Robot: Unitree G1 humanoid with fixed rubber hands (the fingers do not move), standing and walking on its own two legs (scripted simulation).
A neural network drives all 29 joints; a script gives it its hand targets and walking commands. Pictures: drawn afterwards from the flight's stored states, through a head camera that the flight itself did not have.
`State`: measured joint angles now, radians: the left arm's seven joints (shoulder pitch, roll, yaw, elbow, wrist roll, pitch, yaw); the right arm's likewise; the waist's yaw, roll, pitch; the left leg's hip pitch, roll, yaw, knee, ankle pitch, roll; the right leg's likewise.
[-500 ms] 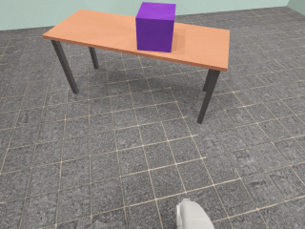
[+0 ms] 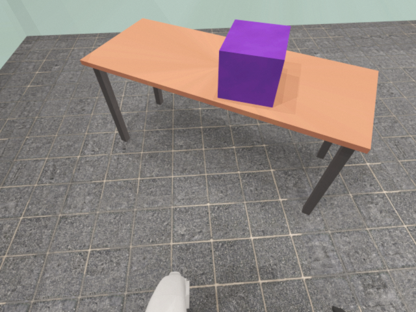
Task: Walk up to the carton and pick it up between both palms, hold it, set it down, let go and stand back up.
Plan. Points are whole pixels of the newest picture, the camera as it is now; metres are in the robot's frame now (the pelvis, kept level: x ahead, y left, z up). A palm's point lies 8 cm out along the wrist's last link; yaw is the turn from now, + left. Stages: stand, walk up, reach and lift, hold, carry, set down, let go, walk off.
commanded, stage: walk up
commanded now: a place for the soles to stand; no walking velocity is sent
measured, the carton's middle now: (253, 62) +0.99 -0.12 -0.08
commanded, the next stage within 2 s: none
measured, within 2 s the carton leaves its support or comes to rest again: neither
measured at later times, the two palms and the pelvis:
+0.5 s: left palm (112, 220) +0.32 +0.28 -0.13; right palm (316, 263) +0.23 -0.20 -0.11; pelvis +0.25 +0.03 +0.00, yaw +0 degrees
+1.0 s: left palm (145, 182) +0.44 +0.22 -0.13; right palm (314, 157) +0.54 -0.27 -0.12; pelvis +0.46 -0.03 +0.00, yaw -2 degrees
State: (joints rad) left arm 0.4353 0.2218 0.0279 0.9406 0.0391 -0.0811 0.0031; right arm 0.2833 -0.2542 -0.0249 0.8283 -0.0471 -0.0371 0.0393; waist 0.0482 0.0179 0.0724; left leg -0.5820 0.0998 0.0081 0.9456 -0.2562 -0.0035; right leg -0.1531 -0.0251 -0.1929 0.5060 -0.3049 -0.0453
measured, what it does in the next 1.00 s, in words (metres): walks ahead: left foot, then right foot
